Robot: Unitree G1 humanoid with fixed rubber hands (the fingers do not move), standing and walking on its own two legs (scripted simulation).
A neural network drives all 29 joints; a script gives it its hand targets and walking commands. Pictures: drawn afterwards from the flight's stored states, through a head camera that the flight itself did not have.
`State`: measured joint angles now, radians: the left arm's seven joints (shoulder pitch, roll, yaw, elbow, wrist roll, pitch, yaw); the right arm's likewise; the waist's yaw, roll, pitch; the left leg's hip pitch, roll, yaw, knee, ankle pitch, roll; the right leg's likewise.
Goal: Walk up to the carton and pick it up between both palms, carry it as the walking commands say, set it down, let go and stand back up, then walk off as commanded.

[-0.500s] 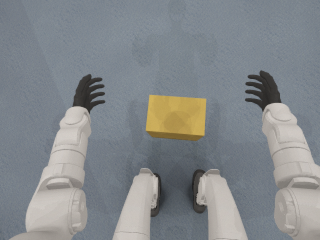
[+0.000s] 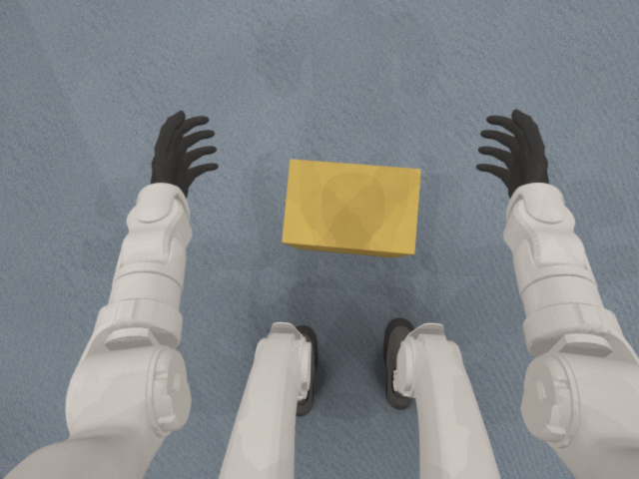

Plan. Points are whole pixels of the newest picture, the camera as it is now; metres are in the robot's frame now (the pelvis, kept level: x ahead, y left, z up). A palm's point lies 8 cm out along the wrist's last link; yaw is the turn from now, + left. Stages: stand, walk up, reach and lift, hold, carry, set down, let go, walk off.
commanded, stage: reach and lift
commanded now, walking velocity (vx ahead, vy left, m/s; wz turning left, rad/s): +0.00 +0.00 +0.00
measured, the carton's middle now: (349, 215) +0.45 +0.00 -0.48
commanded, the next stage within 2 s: none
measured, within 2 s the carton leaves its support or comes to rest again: neither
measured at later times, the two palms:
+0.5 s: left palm (221, 200) +0.45 +0.22 -0.28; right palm (473, 201) +0.45 -0.19 -0.29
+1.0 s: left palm (248, 216) +0.44 +0.21 -0.42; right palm (460, 209) +0.46 -0.20 -0.41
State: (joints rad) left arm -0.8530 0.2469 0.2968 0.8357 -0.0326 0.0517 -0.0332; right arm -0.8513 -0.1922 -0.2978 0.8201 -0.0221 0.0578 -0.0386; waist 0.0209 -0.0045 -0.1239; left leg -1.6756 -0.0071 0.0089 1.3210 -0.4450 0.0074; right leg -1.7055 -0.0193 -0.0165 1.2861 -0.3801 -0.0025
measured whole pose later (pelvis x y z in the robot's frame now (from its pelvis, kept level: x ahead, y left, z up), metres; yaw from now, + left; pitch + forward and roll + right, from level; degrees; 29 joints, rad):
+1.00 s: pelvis -0.04 +0.00 -0.23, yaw -1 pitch +39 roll +0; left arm -1.19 0.35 0.10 1.08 -0.23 -0.02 0.08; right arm -1.23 -0.38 -0.05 1.09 0.26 0.01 -0.12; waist 0.01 -0.02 0.25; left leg -2.24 0.01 0.02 2.19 -0.62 0.02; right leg -2.30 -0.01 -0.01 2.13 -0.51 0.00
